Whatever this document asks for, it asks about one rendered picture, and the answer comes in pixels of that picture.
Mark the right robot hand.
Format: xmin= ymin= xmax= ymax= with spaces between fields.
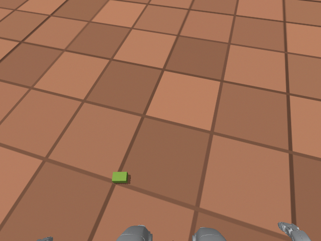
xmin=278 ymin=222 xmax=311 ymax=241

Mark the small box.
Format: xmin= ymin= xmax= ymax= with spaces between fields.
xmin=112 ymin=172 xmax=128 ymax=183

